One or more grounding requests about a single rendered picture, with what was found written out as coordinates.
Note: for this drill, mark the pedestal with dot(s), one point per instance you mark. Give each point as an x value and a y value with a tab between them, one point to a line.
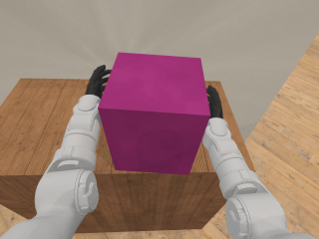
33	121

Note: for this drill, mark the left robot upper arm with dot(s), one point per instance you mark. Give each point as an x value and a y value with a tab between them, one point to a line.
63	199

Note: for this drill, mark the robot right forearm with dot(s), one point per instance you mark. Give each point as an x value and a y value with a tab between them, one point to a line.
234	175

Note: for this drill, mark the robot left hand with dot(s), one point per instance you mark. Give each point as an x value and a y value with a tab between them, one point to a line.
94	86

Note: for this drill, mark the robot right hand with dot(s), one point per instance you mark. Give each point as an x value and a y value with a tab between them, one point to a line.
215	106

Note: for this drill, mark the right robot upper arm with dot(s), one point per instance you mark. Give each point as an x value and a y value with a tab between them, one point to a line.
257	216

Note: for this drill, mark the carton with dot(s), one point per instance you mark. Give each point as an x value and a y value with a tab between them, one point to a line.
154	111

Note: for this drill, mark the robot left forearm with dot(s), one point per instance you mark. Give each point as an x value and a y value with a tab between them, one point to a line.
80	140

